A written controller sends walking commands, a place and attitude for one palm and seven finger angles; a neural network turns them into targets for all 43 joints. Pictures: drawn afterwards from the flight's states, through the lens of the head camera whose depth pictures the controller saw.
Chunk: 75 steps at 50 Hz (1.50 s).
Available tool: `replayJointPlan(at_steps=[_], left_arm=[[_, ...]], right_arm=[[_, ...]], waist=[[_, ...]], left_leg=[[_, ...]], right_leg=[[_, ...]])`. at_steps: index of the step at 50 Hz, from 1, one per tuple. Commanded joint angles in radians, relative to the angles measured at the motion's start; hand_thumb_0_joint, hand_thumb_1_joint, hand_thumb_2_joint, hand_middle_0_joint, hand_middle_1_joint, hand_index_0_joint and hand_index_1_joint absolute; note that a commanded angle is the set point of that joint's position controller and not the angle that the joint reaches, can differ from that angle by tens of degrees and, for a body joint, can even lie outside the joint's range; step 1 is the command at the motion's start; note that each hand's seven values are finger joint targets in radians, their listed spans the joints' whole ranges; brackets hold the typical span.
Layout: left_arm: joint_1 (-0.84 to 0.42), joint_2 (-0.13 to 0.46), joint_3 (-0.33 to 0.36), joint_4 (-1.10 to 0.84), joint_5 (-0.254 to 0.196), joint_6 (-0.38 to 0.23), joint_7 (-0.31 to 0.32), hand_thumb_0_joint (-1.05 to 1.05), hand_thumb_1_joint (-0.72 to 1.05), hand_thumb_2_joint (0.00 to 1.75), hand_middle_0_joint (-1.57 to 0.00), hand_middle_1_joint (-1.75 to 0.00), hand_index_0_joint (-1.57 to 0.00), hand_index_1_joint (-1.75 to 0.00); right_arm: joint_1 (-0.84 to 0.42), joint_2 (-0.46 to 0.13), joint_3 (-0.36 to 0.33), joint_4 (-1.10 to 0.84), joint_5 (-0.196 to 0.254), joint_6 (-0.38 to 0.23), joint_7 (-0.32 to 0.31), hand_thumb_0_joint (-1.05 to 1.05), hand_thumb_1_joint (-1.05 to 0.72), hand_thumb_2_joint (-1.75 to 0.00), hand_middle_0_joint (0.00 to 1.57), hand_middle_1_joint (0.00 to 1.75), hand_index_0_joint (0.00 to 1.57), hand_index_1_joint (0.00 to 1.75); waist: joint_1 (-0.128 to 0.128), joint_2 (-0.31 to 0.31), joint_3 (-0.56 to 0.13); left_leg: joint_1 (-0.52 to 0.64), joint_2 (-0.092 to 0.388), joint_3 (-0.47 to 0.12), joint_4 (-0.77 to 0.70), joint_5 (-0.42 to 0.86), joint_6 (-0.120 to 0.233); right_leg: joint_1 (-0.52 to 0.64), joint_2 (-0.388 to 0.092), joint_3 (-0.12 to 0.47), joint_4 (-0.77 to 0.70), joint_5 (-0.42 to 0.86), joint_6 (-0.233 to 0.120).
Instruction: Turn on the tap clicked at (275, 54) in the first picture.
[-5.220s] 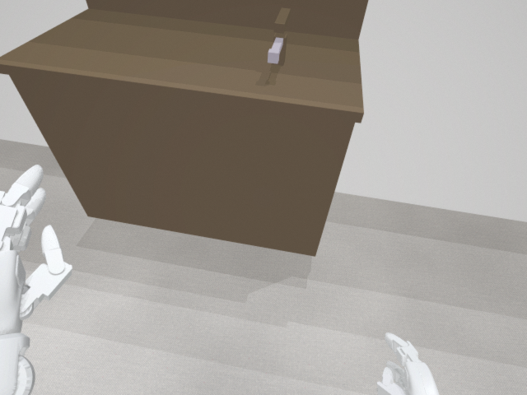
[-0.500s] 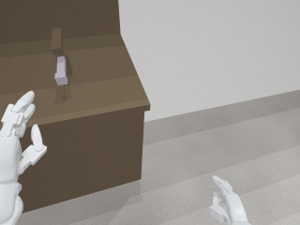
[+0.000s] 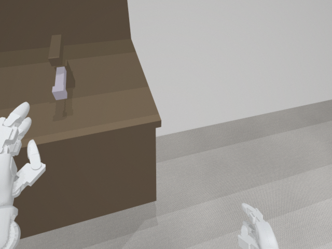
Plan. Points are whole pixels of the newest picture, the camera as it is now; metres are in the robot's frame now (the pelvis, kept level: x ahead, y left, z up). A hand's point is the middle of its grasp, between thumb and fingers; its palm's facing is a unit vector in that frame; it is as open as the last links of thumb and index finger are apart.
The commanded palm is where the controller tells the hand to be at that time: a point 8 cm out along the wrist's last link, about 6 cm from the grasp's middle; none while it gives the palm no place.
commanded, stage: shuffle to correct the standing spot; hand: left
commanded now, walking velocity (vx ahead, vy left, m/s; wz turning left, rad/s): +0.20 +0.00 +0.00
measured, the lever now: (59, 92) +0.46 +0.33 +0.11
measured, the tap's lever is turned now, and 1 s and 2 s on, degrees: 0 0 0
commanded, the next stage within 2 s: come to a stop and stand still in 0.76 s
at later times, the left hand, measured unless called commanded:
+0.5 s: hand (58, 142) +0.27 +0.23 +0.16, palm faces +0.42 -0.83 -0.36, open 7.4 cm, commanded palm +0.21 +0.27 +0.17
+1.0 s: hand (76, 108) +0.36 +0.23 +0.16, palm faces +0.43 -0.76 -0.49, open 7.4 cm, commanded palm +0.31 +0.26 +0.17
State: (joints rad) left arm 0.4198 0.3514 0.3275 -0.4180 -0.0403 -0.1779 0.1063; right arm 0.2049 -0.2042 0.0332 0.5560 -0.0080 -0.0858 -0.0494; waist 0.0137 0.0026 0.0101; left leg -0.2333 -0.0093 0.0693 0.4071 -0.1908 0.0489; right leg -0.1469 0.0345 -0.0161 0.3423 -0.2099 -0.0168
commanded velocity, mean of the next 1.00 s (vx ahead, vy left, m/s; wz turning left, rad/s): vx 0.14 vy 0.01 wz -0.01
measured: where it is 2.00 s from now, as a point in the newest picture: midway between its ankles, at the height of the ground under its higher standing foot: outside the picture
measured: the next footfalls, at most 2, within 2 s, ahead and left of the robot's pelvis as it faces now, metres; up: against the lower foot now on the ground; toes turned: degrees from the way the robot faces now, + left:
left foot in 0.62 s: +0.23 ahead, +0.09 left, +0.00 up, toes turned +2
right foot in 0.94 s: +0.23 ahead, -0.13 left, +0.00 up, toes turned -3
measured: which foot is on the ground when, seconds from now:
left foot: down 0.00-0.44, up 0.46-0.60, down 0.62-1.00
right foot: down 0.00-0.62, up 0.64-0.92, down 0.94-1.00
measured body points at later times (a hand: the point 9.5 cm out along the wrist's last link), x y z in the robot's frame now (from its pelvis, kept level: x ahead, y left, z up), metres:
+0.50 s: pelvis +0.05 -0.01 -0.02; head +0.07 +0.00 +0.43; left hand +0.24 +0.28 +0.18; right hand +0.22 -0.23 -0.11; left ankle +0.03 +0.08 -0.71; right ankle -0.02 -0.11 -0.74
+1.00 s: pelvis +0.15 -0.02 -0.02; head +0.17 -0.04 +0.42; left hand +0.33 +0.27 +0.19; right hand +0.31 -0.24 -0.13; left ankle +0.14 +0.10 -0.73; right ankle +0.19 -0.13 -0.75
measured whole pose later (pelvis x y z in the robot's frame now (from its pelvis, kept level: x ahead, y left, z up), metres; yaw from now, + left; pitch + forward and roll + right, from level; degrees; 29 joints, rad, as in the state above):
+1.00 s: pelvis +0.15 -0.02 -0.02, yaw -1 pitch -1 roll -1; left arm 0.45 0.39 0.41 -0.47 -0.02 -0.20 0.13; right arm 0.23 -0.19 0.02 0.61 0.01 -0.08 -0.04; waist 0.03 0.06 0.05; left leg -0.34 0.06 0.04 0.81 -0.45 0.00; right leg -0.36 -0.03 -0.11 0.63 -0.25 -0.02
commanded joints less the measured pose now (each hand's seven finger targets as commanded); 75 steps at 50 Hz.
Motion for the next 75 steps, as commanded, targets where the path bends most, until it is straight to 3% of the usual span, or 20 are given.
replayJointPlan(at_steps=[1, 9, 16, 22, 26, 29, 31, 33, 44, 46, 47, 49, 54, 57, 61, 67, 72, 73, 74, 75], left_arm=[[-0.031, 0.181, 0.135, -0.223, -0.014, -0.064, 0.022, 0.0, 0.9, 0.9, -0.2, -0.3, -0.2, -0.3], [-0.136, 0.159, 0.094, -0.218, -0.005, -0.049, 0.026, 0.0, 0.9, 0.9, -0.2, -0.3, -0.2, -0.3], [-0.145, 0.175, 0.111, -0.246, 0.007, -0.059, 0.043, 0.0, 0.9, 0.9, -0.2, -0.3, -0.2, -0.3], [-0.098, 0.199, 0.154, -0.245, -0.005, -0.082, 0.052, 0.0, 0.9, 0.9, -0.2, -0.3, -0.2, -0.3], [-0.087, 0.189, 0.154, -0.281, -0.005, -0.103, 0.054, 0.0, 0.9, 0.9, -0.2, -0.3, -0.2, -0.3], [-0.127, 0.184, 0.149, -0.3, -0.014, -0.093, 0.049, 0.0, 0.9, 0.9, -0.2, -0.3, -0.2, -0.3], [-0.151, 0.193, 0.158, -0.377, -0.021, -0.106, 0.048, 0.0, 0.9, 0.9, -0.2, -0.3, -0.2, -0.3], [-0.172, 0.203, 0.164, -0.312, -0.014, -0.098, 0.041, 0.0, 0.9, 0.9, -0.2, -0.3, -0.2, -0.3], [0.073, 0.188, 0.216, -0.221, -0.005, -0.072, 0.038, 0.0, 0.9, 0.9, -0.2, -0.3, -0.2, -0.3], [-0.01, 0.188, 0.197, -0.19, 0.006, -0.063, 0.045, 0.0, 0.9, 0.9, -0.2, -0.3, -0.2, -0.3], [-0.04, 0.205, 0.196, -0.174, 0.012, -0.055, 0.048, 0.0, 0.9, 0.9, -0.2, -0.3, -0.2, -0.3], [-0.145, 0.204, 0.168, -0.191, 0.018, -0.05, 0.051, 0.0, 0.9, 0.9, -0.2, -0.3, -0.2, -0.3], [-0.096, 0.202, 0.154, -0.302, 0.028, -0.063, 0.08, 0.0, 0.9, 0.9, -0.2, -0.3, -0.2, -0.3], [-0.035, 0.215, 0.166, -0.445, 0.013, -0.076, 0.092, 0.0, 0.9, 0.9, -0.2, -0.3, -0.2, -0.3], [0.054, 0.216, 0.197, -0.414, 0.008, -0.084, 0.074, 0.0, 0.9, 0.9, -0.2, -0.3, -0.2, -0.3], [0.053, 0.158, 0.16, -0.223, -0.006, -0.06, 0.069, 0.0, 0.9, 0.9, -0.2, -0.3, -0.2, -0.3], [-0.003, 0.144, 0.108, -0.194, -0.003, -0.025, 0.061, 0.0, 0.9, 0.9, -0.2, -0.3, -0.2, -0.3], [-1.016, 0.924, 0.654, -0.384, 0.132, -0.134, 0.04, 0.0, 0.9, 0.9, -0.2, -0.3, -0.2, -0.3], [-0.822, 0.605, 0.455, -0.025, 0.044, -0.097, 0.019, 0.0, 0.9, 0.9, -0.2, -0.3, -0.2, -0.3], [-0.511, 0.343, 0.243, -0.012, 0.024, -0.089, 0.005, 0.0, 0.9, 0.9, -0.2, -0.3, -0.2, -0.3]], right_arm=[[-0.086, -0.118, -0.053, -0.154, -0.003, -0.047, -0.012, 0.0, -0.9, -0.9, 0.2, 0.3, 0.2, 0.3], [-0.11, -0.125, -0.056, -0.152, 0.005, -0.032, -0.028, 0.0, -0.9, -0.9, 0.2, 0.3, 0.2, 0.3], [-0.078, -0.118, -0.055, -0.137, 0.01, -0.041, -0.027, 0.0, -0.9, -0.9, 0.2, 0.3, 0.2, 0.3], [-0.087, -0.104, -0.065, -0.138, 0.025, -0.034, 0.004, 0.0, -0.9, -0.9, 0.2, 0.3, 0.2, 0.3], [-0.1, -0.083, -0.05, -0.129, 0.025, -0.023, 0.018, 0.0, -0.9, -0.9, 0.2, 0.3, 0.2, 0.3], [-0.082, -0.084, -0.062, -0.104, 0.019, -0.029, 0.008, 0.0, -0.9, -0.9, 0.2, 0.3, 0.2, 0.3], [-0.068, -0.126, -0.091, -0.127, 0.019, -0.028, 0.007, 0.0, -0.9, -0.9, 0.2, 0.3, 0.2, 0.3], [-0.077, -0.101, -0.074, -0.123, 0.012, -0.039, 0.016, 0.0, -0.9, -0.9, 0.2, 0.3, 0.2, 0.3], [-0.062, -0.105, -0.063, -0.124, 0.024, -0.051, 0.002, 0.0, -0.9, -0.9, 0.2, 0.3, 0.2, 0.3], [-0.054, -0.1, -0.065, -0.115, 0.02, -0.047, -0.009, 0.0, -0.9, -0.9, 0.2, 0.3, 0.2, 0.3], [-0.045, -0.09, -0.065, -0.112, 0.016, -0.046, -0.01, 0.0, -0.9, -0.9, 0.2, 0.3, 0.2, 0.3], [-0.086, -0.091, -0.05, -0.105, 0.009, -0.057, 0.0, 0.0, -0.9, -0.9, 0.2, 0.3, 0.2, 0.3], [-0.107, -0.085, -0.044, -0.083, 0.01, -0.059, -0.015, 0.0, -0.9, -0.9, 0.2, 0.3, 0.2, 0.3], [-0.108, -0.102, -0.065, -0.123, 0.013, -0.049, -0.022, 0.0, -0.9, -0.9, 0.2, 0.3, 0.2, 0.3], [-0.103, -0.103, -0.062, -0.147, 0.002, -0.05, -0.015, 0.0, -0.9, -0.9, 0.2, 0.3, 0.2, 0.3], [-0.048, -0.104, -0.066, -0.126, 0.012, -0.046, -0.018, 0.0, -0.9, -0.9, 0.2, 0.3, 0.2, 0.3], [-0.07, -0.101, -0.054, -0.112, 0.01, -0.032, -0.026, 0.0, -0.9, -0.9, 0.2, 0.3, 0.2, 0.3], [0.032, -0.124, -0.099, -0.079, -0.032, -0.094, -0.024, 0.0, -0.9, -0.9, 0.2, 0.3, 0.2, 0.3], [-0.02, -0.063, -0.07, -0.015, 0.025, -0.085, -0.022, 0.0, -0.9, -0.9, 0.2, 0.3, 0.2, 0.3], [-0.046, -0.054, -0.058, -0.063, 0.01, -0.099, -0.006, 0.0, -0.9, -0.9, 0.2, 0.3, 0.2, 0.3]], waist=[[0.004, 0.024, -0.181], [-0.007, 0.092, -0.04], [0.001, 0.096, -0.104], [0.031, -0.176, -0.073], [0.034, -0.074, -0.012], [-0.025, 0.036, -0.104], [-0.037, 0.36, -0.246], [-0.035, 0.157, -0.137], [0.005, 0.111, -0.106], [-0.004, -0.03, -0.1], [-0.011, -0.208, -0.094], [0.005, -0.188, -0.037], [-0.003, -0.09, -0.135], [0.002, 0.119, -0.22], [0.01, 0.275, -0.115], [-0.012, -0.053, -0.198], [-0.01, -0.07, -0.143], [0.04, -0.278, 0.079], [0.003, -0.175, -0.001], [0.015, -0.152, -0.039]], left_leg=[[0.127, 0.051, -0.076, -0.025, 0.157, -0.043], [0.017, 0.115, -0.188, -0.084, -0.288, 0.009], [0.046, 0.154, -0.206, 0.036, 0.032, 0.036], [-0.468, 0.015, -0.022, 0.611, -0.292, -0.046], [-0.426, 0.084, -0.034, 0.446, -0.245, -0.027], [0.126, -0.028, 0.094, 0.118, 0.161, -0.026], [0.454, 0.328, -0.475, 0.025, 0.368, 0.185], [0.282, 0.386, -0.594, -0.075, 0.2, 0.252], [-0.162, 0.227, -0.074, 0.005, -0.159, 0.061], [-0.217, 0.128, 0.003, 0.209, -0.279, 0.005], [-0.296, 0.035, 0.038, 0.402, -0.328, -0.032], [-0.312, 0.044, -0.056, 0.608, -0.338, -0.058], [-0.102, 0.047, -0.04, 0.207, -0.155, -0.064], [0.093, 0.126, -0.144, 0.054, 0.456, -0.033], [0.001, 0.229, -0.223, -0.011, 0.561, 0.021], [-0.026, 0.075, -0.045, 0.165, 0.216, -0.083], [0.014, 0.057, -0.055, 0.08, 0.069, -0.066], [-0.134, 0.017, 0.03, 0.24, 0.013, -0.048], [-0.035, 0.005, -0.036, 0.156, -0.042, -0.052], [0.032, 0.017, -0.038, 0.109, -0.042, -0.054]], right_leg=[[0.005, -0.065, 0.068, -0.022, 0.18, -0.004], [-0.139, -0.046, 0.072, 0.062, -0.201, -0.03], [-0.079, -0.059, 0.022, 0.192, 0.038, -0.035], [0.293, -0.356, 0.42, 0.071, 0.477, -0.25], [0.205, -0.309, 0.266, 0.118, 0.43, -0.205], [-0.069, -0.141, 0.023, 0.355, 0.353, -0.078], [-0.399, 0.003, -0.012, 0.861, -0.254, 0.018], [-0.497, -0.012, 0.082, 1.023, -0.33, 0.0], [-0.003, -0.034, -0.151, 0.253, -0.039, 0.03], [0.063, -0.102, -0.013, 0.094, -0.106, 0.001], [0.06, -0.256, 0.279, -0.014, -0.136, -0.076], [-0.033, -0.425, 0.459, -0.102, 0.005, -0.181], [0.028, -0.3, 0.112, 0.172, 0.534, -0.108], [-0.033, -0.154, -0.015, 0.33, 0.338, 0.006], [-0.087, -0.065, -0.038, 0.319, -0.118, 0.008], [0.042, -0.175, 0.112, 0.1, 0.471, -0.035], [-0.072, -0.161, 0.088, 0.015, 0.133, -0.012], [-0.196, -0.171, 0.2, -0.133, 0.246, 0.062], [-0.147, -0.288, 0.193, -0.062, 0.249, -0.099], [-0.126, -0.255, 0.226, 0.0, 0.391, -0.088]])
